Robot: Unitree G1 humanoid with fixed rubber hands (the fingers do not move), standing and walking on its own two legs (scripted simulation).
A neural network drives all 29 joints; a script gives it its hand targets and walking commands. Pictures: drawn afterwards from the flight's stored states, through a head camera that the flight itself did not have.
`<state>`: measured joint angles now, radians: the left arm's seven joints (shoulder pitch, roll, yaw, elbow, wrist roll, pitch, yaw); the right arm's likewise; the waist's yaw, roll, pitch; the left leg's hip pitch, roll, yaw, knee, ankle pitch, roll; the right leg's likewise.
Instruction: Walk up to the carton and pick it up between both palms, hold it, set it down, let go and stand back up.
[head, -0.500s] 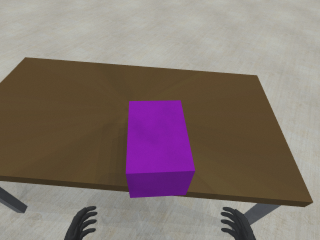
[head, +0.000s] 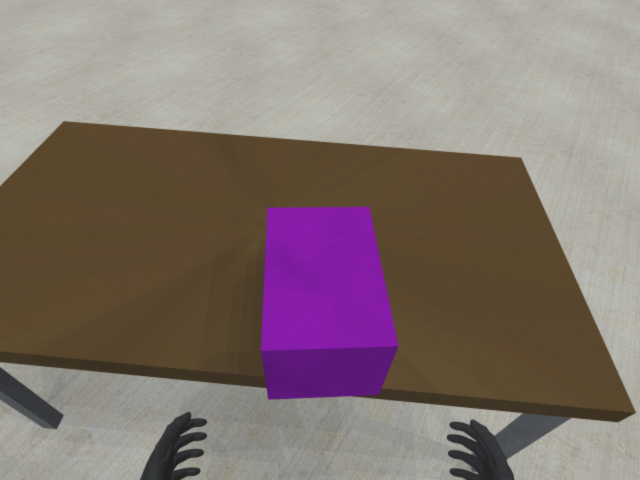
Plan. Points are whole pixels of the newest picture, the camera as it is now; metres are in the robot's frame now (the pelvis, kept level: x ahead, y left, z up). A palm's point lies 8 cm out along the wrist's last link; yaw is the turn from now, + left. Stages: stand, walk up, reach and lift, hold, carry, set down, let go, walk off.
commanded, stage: set down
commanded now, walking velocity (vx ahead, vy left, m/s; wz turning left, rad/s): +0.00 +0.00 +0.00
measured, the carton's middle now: (321, 298) +0.43 +0.02 -0.09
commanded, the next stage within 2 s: let go in 0.84 s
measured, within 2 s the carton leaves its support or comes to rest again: neither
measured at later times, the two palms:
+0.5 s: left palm out of the picture +0.13 +0.21 -0.10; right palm out of the picture +0.13 -0.20 -0.10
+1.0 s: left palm out of the picture +0.14 +0.21 -0.10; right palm out of the picture +0.13 -0.21 -0.11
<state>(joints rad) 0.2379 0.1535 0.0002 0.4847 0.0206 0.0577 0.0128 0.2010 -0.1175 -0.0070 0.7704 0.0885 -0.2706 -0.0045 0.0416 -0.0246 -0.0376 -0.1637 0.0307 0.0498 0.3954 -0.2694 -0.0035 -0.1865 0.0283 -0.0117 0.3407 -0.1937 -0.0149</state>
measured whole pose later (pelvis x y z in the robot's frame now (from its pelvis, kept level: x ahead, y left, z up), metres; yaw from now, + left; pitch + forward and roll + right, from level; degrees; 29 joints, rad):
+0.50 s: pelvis -0.03 +0.00 +0.00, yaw +0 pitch +1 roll -1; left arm 0.09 0.15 0.02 0.58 0.04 0.31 0.00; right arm 0.09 -0.09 -0.06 0.81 -0.02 -0.05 -0.02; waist 0.01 -0.01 0.01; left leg -0.21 0.02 0.05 0.43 -0.24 0.00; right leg -0.24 0.02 -0.02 0.39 -0.17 -0.02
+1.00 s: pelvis -0.04 -0.01 +0.00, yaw +0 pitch +0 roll +0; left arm 0.01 0.16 0.01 0.54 0.06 0.49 0.02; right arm 0.00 -0.10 -0.09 0.85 -0.04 0.05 -0.02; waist 0.01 -0.01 0.09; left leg -0.17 0.03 0.06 0.41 -0.23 0.00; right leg -0.21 0.02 0.00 0.39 -0.17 -0.02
